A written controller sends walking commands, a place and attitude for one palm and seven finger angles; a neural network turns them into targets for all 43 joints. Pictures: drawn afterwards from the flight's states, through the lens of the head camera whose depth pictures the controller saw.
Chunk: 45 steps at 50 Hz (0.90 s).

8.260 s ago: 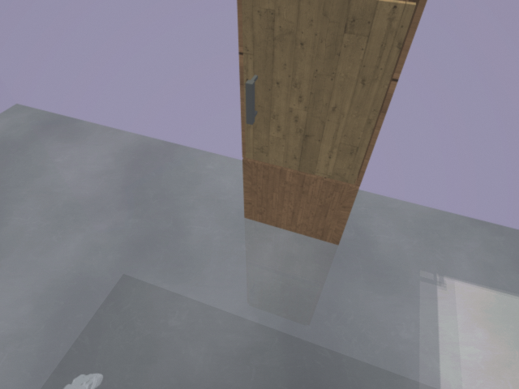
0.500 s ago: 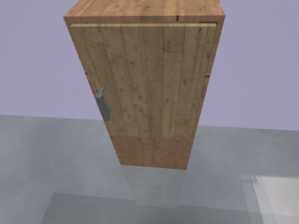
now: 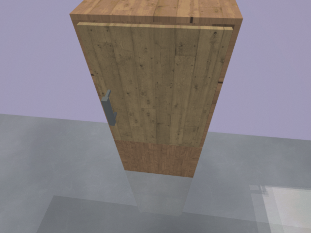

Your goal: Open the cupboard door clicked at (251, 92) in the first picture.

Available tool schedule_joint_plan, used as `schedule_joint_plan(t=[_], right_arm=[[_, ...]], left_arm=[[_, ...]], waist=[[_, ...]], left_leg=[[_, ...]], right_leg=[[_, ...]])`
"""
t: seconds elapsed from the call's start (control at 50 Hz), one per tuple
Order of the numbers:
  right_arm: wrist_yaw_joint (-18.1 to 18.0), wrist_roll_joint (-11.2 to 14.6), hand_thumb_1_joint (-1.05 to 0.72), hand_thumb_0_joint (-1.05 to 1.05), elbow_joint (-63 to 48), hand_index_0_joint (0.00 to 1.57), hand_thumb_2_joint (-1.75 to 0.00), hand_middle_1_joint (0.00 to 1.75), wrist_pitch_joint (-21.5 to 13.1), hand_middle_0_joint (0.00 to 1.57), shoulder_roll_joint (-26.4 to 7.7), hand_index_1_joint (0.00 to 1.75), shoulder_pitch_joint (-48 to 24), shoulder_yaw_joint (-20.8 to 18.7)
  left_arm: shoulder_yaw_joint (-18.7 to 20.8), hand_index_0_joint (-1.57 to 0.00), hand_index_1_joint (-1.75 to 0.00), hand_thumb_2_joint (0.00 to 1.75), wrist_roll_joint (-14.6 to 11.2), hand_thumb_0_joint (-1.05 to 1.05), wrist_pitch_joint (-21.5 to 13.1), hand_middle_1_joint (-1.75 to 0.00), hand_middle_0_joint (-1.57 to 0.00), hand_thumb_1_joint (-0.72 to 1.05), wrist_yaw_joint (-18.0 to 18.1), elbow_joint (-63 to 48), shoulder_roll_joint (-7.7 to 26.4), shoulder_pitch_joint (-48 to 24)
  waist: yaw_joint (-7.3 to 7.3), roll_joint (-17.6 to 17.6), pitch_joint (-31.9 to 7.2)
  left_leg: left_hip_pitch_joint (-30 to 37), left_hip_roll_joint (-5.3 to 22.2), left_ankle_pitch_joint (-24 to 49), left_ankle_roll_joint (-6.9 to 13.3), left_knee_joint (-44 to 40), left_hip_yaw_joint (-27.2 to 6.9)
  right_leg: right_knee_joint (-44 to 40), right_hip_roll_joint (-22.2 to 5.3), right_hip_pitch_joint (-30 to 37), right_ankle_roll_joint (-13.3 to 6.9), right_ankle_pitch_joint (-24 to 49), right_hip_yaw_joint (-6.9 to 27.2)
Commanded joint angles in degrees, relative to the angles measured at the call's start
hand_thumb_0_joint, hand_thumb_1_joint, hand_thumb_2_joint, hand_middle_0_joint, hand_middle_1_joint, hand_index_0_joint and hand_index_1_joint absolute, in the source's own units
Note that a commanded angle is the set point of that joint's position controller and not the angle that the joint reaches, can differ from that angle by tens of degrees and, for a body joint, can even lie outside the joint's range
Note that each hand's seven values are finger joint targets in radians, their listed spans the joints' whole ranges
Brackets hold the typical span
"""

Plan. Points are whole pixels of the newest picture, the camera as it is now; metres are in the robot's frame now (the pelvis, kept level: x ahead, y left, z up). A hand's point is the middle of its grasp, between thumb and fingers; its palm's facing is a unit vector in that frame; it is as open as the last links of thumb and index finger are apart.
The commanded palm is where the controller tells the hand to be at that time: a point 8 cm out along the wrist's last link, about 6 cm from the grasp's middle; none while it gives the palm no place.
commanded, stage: look again from close up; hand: left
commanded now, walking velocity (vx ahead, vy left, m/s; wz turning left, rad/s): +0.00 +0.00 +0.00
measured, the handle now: (110, 108) +0.56 +0.22 -0.07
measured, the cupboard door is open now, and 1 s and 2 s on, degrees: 0 0 0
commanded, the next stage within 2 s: raise the hand with hooked fingers in 0.18 s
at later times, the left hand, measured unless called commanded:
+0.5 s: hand (86, 201) +0.20 +0.20 -0.03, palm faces +0.16 -0.99 -0.02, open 7.7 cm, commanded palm +0.12 +0.25 -0.07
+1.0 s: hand (70, 218) +0.17 +0.24 -0.07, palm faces -0.12 -0.99 -0.03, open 10.4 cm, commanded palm +0.14 +0.30 -0.06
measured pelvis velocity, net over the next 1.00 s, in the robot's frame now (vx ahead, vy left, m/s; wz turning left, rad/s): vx -0.06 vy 0.05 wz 0.03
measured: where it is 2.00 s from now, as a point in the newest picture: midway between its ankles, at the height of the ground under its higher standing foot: outside the picture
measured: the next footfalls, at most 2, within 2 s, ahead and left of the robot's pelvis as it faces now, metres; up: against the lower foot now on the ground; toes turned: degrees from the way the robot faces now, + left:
none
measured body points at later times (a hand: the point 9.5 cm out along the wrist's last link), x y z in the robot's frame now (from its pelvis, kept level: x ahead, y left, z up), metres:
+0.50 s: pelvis -0.02 +0.01 -0.03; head +0.00 +0.00 +0.42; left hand +0.19 +0.25 -0.02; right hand +0.12 -0.24 -0.12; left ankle -0.05 +0.14 -0.74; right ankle +0.02 -0.07 -0.74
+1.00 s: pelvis -0.06 +0.05 -0.11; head +0.01 +0.08 +0.33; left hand +0.17 +0.30 -0.07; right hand +0.13 -0.14 -0.19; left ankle -0.05 +0.14 -0.74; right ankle +0.02 -0.07 -0.74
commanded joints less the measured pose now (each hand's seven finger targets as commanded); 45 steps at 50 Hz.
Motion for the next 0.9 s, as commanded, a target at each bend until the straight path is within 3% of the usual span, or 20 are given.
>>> schedule_joint_plan(t=[0.0, 0.24, 0.26, 0.28, 0.3, 0.32, 0.34, 0.36, 0.38, 0.4, 0.42, 0.44, 0.46, 0.52, 0.56, 0.62, 0.72, 0.74, 0.84, 0.88], right_arm=[[-0.3, -0.1, -0.90, 0.00, -0.4, 0.20, -0.90, 0.30, -0.5, 0.20, -4.5, 0.30, 5.3, -0.6], [-0.4, -0.1, -0.90, 0.00, 0.1, 0.20, -0.90, 0.30, -0.4, 0.20, -4.2, 0.30, 5.9, -0.6], [0.3, 0.6, -0.90, 0.00, -3.6, 0.20, -0.90, 0.30, -0.7, 0.20, -6.3, 0.30, -1.7, -1.2], [-2.3, 3.5, -0.90, 0.00, -24.6, 0.20, -0.90, 0.30, -10.0, 0.20, -16.3, 0.30, -3.2, -1.8], [-4.1, 2.3, -0.90, 0.00, -22.2, 0.20, -0.90, 0.30, -14.4, 0.20, -12.0, 0.30, -6.8, -1.8], [-3.8, 3.3, -0.90, 0.00, -22.9, 0.20, -0.90, 0.30, -16.2, 0.20, -9.6, 0.30, -6.5, -2.1], [-3.7, 3.5, -0.90, 0.00, -21.3, 0.20, -0.90, 0.30, -16.6, 0.20, -10.7, 0.30, -5.6, -1.6], [-3.1, 2.9, -0.90, 0.00, -24.4, 0.20, -0.90, 0.30, -17.6, 0.20, -12.4, 0.30, -6.1, -2.7], [-2.7, 1.9, -0.90, 0.00, -25.4, 0.20, -0.90, 0.30, -18.0, 0.20, -13.3, 0.30, -4.5, -4.1], [-1.9, 1.5, -0.90, 0.00, -27.7, 0.20, -0.90, 0.30, -18.6, 0.20, -13.0, 0.30, -5.5, -4.5], [-0.6, 1.7, -0.90, 0.00, -30.2, 0.20, -0.90, 0.30, -19.1, 0.20, -12.7, 0.30, -6.3, -4.7], [0.4, 1.4, -0.90, 0.00, -32.7, 0.20, -0.90, 0.30, -19.5, 0.20, -12.2, 0.30, -6.5, -4.7], [1.3, 1.3, -0.90, 0.00, -34.6, 0.20, -0.90, 0.30, -19.6, 0.20, -12.1, 0.30, -7.7, -5.0], [3.5, 1.2, -0.90, 0.00, -38.7, 0.20, -0.90, 0.30, -19.1, 0.20, -13.3, 0.30, -8.1, -5.9], [3.2, 2.3, -0.90, 0.00, -43.2, 0.20, -0.90, 0.30, -17.6, 0.20, -13.9, 0.30, -10.1, -6.1], [1.9, 2.8, -0.90, 0.00, -47.8, 0.20, -0.90, 0.30, -15.9, 0.20, -14.5, 0.30, -10.1, -5.5], [0.6, 1.4, -0.90, 0.00, -47.4, 0.20, -0.90, 0.30, -14.0, 0.20, -13.7, 0.30, -5.8, -3.8], [0.5, 1.3, -0.90, 0.00, -47.0, 0.20, -0.90, 0.30, -13.7, 0.20, -13.4, 0.30, -5.5, -3.7], [-0.1, 1.8, -0.90, 0.00, -45.1, 0.20, -0.90, 0.30, -13.4, 0.20, -13.7, 0.30, -6.1, -2.6], [-0.3, 2.3, -0.90, 0.00, -45.2, 0.20, -0.90, 0.30, -13.4, 0.20, -13.5, 0.30, -6.6, -2.4]], left_arm=[[1.0, -0.20, -0.30, 0.90, -0.1, 0.00, -1.1, -0.30, -0.20, 0.90, 0.1, -1.9, 7.3, 2.3], [1.1, -0.20, -0.30, 0.90, 0.0, 0.00, -0.9, -0.30, -0.20, 0.90, 0.2, -2.1, 7.2, 2.0], [1.3, -0.20, -0.30, 0.90, 0.2, 0.00, -1.8, -0.30, -0.20, 0.90, 2.7, 0.7, 7.5, 10.4], [6.9, -0.20, -0.32, 0.89, -12.2, 0.00, -14.8, -0.32, -0.20, 0.88, 0.8, -83.3, 20.6, -35.2], [6.9, -0.20, -0.33, 0.88, -7.4, 0.00, -12.0, -0.33, -0.20, 0.85, 3.0, -69.3, 16.3, -9.1], [1.9, -0.21, -0.34, 0.87, -9.9, 0.00, -5.9, -0.34, -0.21, 0.83, 3.8, -60.3, 4.5, 5.5], [1.3, -0.21, -0.36, 0.86, -10.7, 0.00, -6.4, -0.36, -0.21, 0.81, 2.6, -55.3, 1.5, 3.7], [4.5, -0.21, -0.37, 0.85, -12.0, 0.00, -9.8, -0.37, -0.21, 0.78, 0.9, -55.7, 4.9, -2.5], [8.5, -0.21, -0.39, 0.84, -12.2, 0.00, -13.7, -0.39, -0.21, 0.76, -1.6, -52.0, 7.3, -0.4], [9.2, -0.21, -0.40, 0.83, -13.1, 0.00, -17.5, -0.40, -0.21, 0.74, -4.5, -48.0, 5.2, 6.9], [10.6, -0.21, -0.42, 0.82, -13.7, 0.00, -21.4, -0.42, -0.21, 0.71, -8.1, -45.4, 5.3, 12.2], [10.3, -0.22, -0.43, 0.81, -14.4, 0.00, -26.1, -0.43, -0.22, 0.69, -11.6, -47.8, 4.3, 13.5], [10.2, -0.22, -0.45, 0.80, -15.1, 0.00, -30.5, -0.45, -0.22, 0.67, -15.1, -47.6, 3.4, 15.6], [11.0, -0.22, -0.50, 0.77, -15.8, 0.00, -41.1, -0.50, -0.22, 0.60, -26.4, -46.5, 6.4, 14.8], [11.9, -0.22, -0.53, 0.75, -17.7, 0.00, -39.1, -0.53, -0.22, 0.55, -29.9, -51.3, 7.9, 12.6], [12.4, -0.23, -0.57, 0.72, -20.3, 0.00, -32.5, -0.57, -0.23, 0.48, -29.3, -62.2, 10.3, 3.8], [10.6, -0.24, -0.64, 0.67, -16.6, 0.00, -31.2, -0.64, -0.24, 0.36, -22.0, -83.6, 12.2, -5.6], [10.0, -0.24, -0.66, 0.66, -15.3, 0.00, -30.9, -0.66, -0.24, 0.34, -21.3, -85.0, 11.9, -4.0], [8.8, -0.25, -0.74, 0.61, -14.9, 0.00, -25.5, -0.74, -0.25, 0.22, -22.5, -77.3, 11.3, -1.2], [10.7, -0.25, -0.76, 0.59, -15.6, 0.00, -22.5, -0.76, -0.25, 0.18, -23.3, -75.2, 12.5, 0.6]], waist=[[-0.41, -1.5, 0.4], [-0.35, -1.8, 1.2], [3.14, -4.5, -1.7], [-4.38, 4.5, -27.1], [0.63, 12.9, -26.7], [-0.39, 9.3, -15.9], [-2.80, -1.7, -5.2], [-4.04, -10.8, 1.5], [-3.62, -16.6, -1.6], [-1.63, -19.5, -3.1], [1.13, -12.1, -4.4], [2.43, -9.6, -9.2], [3.08, -9.5, -10.4], [2.04, -9.4, -13.7], [2.87, -8.6, -18.1], [1.56, -4.2, -18.8], [-2.02, 4.4, -23.7], [-1.62, 6.2, -25.4], [-3.00, 3.4, -22.1], [-1.94, 2.1, -23.3]], left_leg=[[-4.3, 4.1, 7.1, 2.6, -3.6, -3.4], [-4.6, 4.2, 7.1, 2.6, -3.6, -3.5], [-9.0, 4.9, 6.4, 1.2, 10.5, 0.9], [0.7, -2.8, 13.3, 3.4, 1.6, -2.6], [0.5, -2.6, 18.5, 4.0, 1.6, -1.0], [-5.1, -1.7, 16.8, 1.9, 1.4, -3.5], [-9.8, -1.6, 11.8, 2.9, 3.6, -3.8], [-14.7, -1.7, 6.2, 3.7, 6.1, -5.1], [-18.1, -2.2, 2.7, 3.7, 9.7, -4.1], [-23.7, -2.6, -0.5, 3.4, 13.2, -4.0], [-26.9, -3.5, -1.0, 2.4, 16.0, -3.4], [-29.1, -4.2, -0.5, 1.8, 19.0, -2.6], [-32.5, -4.4, -0.9, 1.4, 22.2, -2.0], [-41.5, -5.0, -1.1, 1.0, 32.7, -2.4], [-45.8, -5.6, -4.3, 2.0, 35.8, -0.9], [-46.6, -5.0, -7.2, 2.8, 37.0, -2.3], [-40.9, -2.5, -0.2, 3.3, 38.8, -5.5], [-39.4, -2.2, 1.3, 3.1, 38.4, -5.9], [-42.9, -2.0, -4.6, 2.5, 37.1, -8.3], [-44.2, -2.4, -7.6, 2.4, 35.4, -8.5]], right_leg=[[-4.8, -8.1, 3.9, -0.1, 10.3, 9.3], [-4.5, -7.9, 3.8, -0.2, 10.2, 9.2], [-2.1, -11.8, 7.5, 4.0, 41.6, 11.9], [0.9, -7.6, 12.5, 1.7, 29.2, 11.6], [2.9, -4.1, 11.8, 0.0, 18.7, 8.8], [2.0, -3.5, 6.0, 0.4, 11.2, 5.6], [0.7, -3.0, -2.3, 2.2, 7.2, 3.2], [0.6, -3.2, -9.0, 3.6, 0.4, 2.8], [1.6, -3.4, -12.3, 4.4, -6.6, 2.9], [4.0, -3.9, -13.7, 4.5, -11.4, 4.0], [7.6, -4.6, -13.6, 3.4, -11.8, 5.6], [12.3, -4.5, -13.4, 2.7, -10.2, 5.4], [16.0, -4.3, -14.8, 2.3, -8.6, 5.7], [25.2, -5.0, -19.0, 1.6, -1.8, 9.6], [25.9, -5.3, -20.5, 1.9, -7.8, 11.6], [27.5, -3.4, -26.5, 1.6, -16.8, 10.0], [34.1, -1.1, -30.8, 1.2, -5.7, 4.4], [34.6, -1.1, -31.7, 1.2, -5.0, 3.6], [34.2, -0.5, -35.6, 1.8, -11.0, 0.6], [32.9, -0.8, -33.6, 2.0, -13.5, 0.6]])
